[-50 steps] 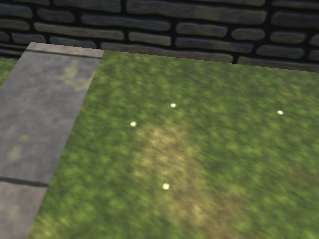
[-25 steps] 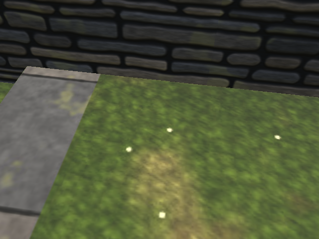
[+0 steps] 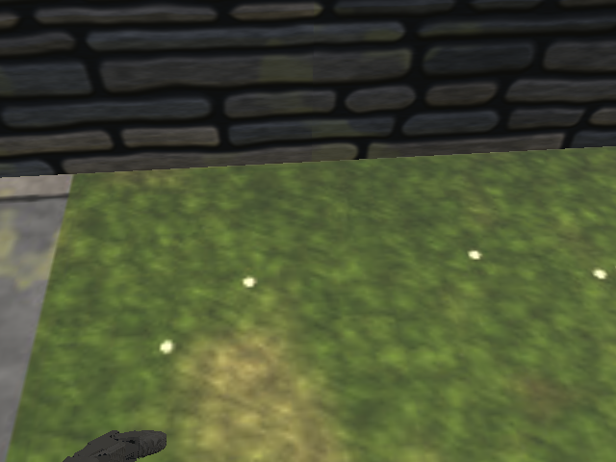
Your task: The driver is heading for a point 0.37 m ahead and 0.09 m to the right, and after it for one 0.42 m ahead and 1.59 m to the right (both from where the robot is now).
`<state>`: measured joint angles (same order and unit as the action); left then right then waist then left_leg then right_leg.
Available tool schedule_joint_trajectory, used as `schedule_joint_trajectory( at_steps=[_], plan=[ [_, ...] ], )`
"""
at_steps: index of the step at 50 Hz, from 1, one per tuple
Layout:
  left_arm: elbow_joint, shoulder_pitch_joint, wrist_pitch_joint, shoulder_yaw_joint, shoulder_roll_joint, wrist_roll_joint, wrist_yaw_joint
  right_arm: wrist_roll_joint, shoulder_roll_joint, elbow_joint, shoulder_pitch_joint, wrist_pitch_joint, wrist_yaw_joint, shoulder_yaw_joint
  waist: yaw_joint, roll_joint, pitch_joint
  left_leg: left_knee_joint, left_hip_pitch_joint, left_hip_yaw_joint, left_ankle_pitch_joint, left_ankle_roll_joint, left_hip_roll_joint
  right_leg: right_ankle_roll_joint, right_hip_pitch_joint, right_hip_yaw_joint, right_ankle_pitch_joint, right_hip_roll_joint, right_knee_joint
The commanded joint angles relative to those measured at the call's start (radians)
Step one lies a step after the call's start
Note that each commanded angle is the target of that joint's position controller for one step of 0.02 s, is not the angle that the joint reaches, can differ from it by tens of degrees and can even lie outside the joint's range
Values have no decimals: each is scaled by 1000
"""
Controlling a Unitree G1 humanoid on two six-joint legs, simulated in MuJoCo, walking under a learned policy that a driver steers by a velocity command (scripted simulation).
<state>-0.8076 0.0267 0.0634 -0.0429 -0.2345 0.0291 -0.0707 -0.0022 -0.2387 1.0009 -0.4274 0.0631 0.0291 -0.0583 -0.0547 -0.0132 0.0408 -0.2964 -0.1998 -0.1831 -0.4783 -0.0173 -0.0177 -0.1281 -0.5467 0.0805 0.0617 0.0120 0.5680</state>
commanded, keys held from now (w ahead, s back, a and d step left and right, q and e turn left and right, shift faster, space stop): w+e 1.00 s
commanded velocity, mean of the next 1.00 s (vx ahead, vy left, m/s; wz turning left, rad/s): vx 0.49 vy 0.00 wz -0.57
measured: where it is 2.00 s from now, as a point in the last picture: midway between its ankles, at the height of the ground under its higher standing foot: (493, 284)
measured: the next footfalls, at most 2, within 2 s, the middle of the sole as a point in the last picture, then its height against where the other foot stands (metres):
left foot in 0.50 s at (275, 443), level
right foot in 1.02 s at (442, 376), level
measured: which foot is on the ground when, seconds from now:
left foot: down 0.00-0.02, up 0.04-0.48, down 0.50-1.00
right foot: down 0.00-0.52, up 0.54-1.00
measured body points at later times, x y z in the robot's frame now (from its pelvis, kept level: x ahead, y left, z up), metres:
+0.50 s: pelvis +0.30 +0.00 +0.01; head +0.32 -0.02 +0.46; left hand +0.39 +0.28 -0.10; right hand +0.47 -0.30 -0.06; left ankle +0.46 +0.08 -0.72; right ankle +0.15 -0.08 -0.71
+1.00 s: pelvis +0.53 -0.12 +0.01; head +0.56 -0.15 +0.46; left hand +0.87 -0.07 -0.05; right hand +0.37 -0.37 -0.11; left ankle +0.46 +0.08 -0.71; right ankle +0.59 -0.29 -0.70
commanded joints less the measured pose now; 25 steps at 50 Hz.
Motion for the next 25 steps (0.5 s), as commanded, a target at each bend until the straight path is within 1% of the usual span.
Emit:
schedule_joint_trajectory(
  at_steps=[1,2,3,4,5,6,7,8,9,10,11,12,14,16,18,20,22,23,24,25],
  plan=[
    [-21,-398,-14,-108,-274,-1,28,-15,-174,-98,40,2,14,-24,243,-14,-251,-734,436,-3,896,43,-158,-121,692,-248,103,-90,-13],
    [6,-375,-13,-108,-308,4,31,-10,-32,-132,-37,37,-12,19,133,-244,-379,-1124,835,123,-26,-17,83,-325,972,-869,349,-347,-198],
    [-3,-378,-8,-84,-236,-8,33,24,-119,-154,70,85,-28,1,188,-134,-377,-1193,940,321,-33,26,41,-279,954,-914,391,-332,-303],
    [1,-339,3,-74,-192,-16,36,55,-163,-189,151,103,-32,-10,172,-97,-245,-1155,983,304,41,54,-8,-231,839,-751,323,-300,-309],
    [18,-261,17,-66,-172,-15,31,44,-156,-196,181,110,-23,-10,117,28,-138,-1052,944,296,114,59,-54,-203,652,-626,185,-253,-326],
    [35,-203,26,-58,-146,-21,31,19,-165,-190,182,103,-12,-22,76,50,-110,-960,873,294,148,52,-89,-182,530,-540,89,-216,-333],
    [51,-172,27,-54,-138,-29,34,7,-161,-190,162,88,-9,-26,43,35,-88,-924,807,299,162,44,-106,-179,435,-496,35,-187,-354],
    [56,-166,27,-54,-141,-26,37,0,-152,-197,149,75,-8,-28,25,19,-77,-877,782,295,166,30,-114,-181,380,-474,14,-174,-370],
    [55,-178,26,-54,-148,-19,43,-7,-137,-206,154,63,-7,-26,19,8,-63,-830,772,281,172,12,-118,-185,330,-446,-11,-167,-383],
    [54,-198,27,-57,-159,-17,50,-14,-130,-219,178,54,-4,-25,22,0,-49,-778,776,267,204,-7,-116,-187,291,-417,-30,-158,-393],
    [53,-218,27,-61,-175,-17,58,-18,-124,-238,221,48,-1,-22,33,-6,-33,-712,792,257,256,-25,-112,-183,264,-394,-35,-145,-400],
    [52,-240,25,-65,-189,-17,65,-20,-121,-256,269,46,1,-20,49,-11,-21,-635,807,250,326,-36,-102,-171,253,-380,-30,-131,-401],
    [49,-277,18,-67,-196,-12,74,-19,-106,-282,354,49,-2,-13,82,-24,-13,-460,783,246,476,-44,-71,-130,237,-344,-2,-90,-383],
    [45,-314,9,-69,-199,-6,79,-12,-89,-304,425,57,-11,-4,114,-42,-18,-319,722,233,579,-44,-30,-100,230,-333,23,-71,-361],
    [35,-354,3,-69,-199,-1,81,2,-97,-324,474,62,-21,-3,136,-55,-26,-259,693,239,606,-43,-8,-90,264,-371,55,-87,-334],
    [30,-381,-6,-66,-187,2,84,8,-122,-342,500,70,-32,-7,139,-62,-33,-202,702,263,558,-33,2,-85,349,-430,68,-110,-269],
    [34,-386,-13,-68,-191,-3,89,11,-149,-347,491,81,-41,-16,122,-82,-45,-166,675,273,465,-12,12,-76,418,-494,48,-137,-199],
    [39,-379,-17,-69,-193,-6,91,13,-162,-341,456,87,-42,-21,98,-104,-53,-153,627,268,420,5,14,-68,429,-516,18,-141,-164],
    [48,-365,-19,-64,-177,-8,91,11,-180,-320,370,92,-39,-32,50,-111,-86,-110,508,251,420,33,14,-46,416,-507,-26,-114,-99],
    [64,-353,-14,-46,-129,-16,86,-6,-221,-301,239,98,-32,-47,-14,-79,-196,-138,279,318,412,90,-77,-13,341,-454,-27,-62,91]
  ],
)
